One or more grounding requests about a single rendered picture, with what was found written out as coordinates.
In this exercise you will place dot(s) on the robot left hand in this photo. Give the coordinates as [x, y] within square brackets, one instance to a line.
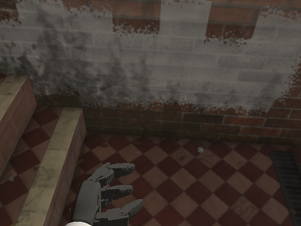
[92, 197]

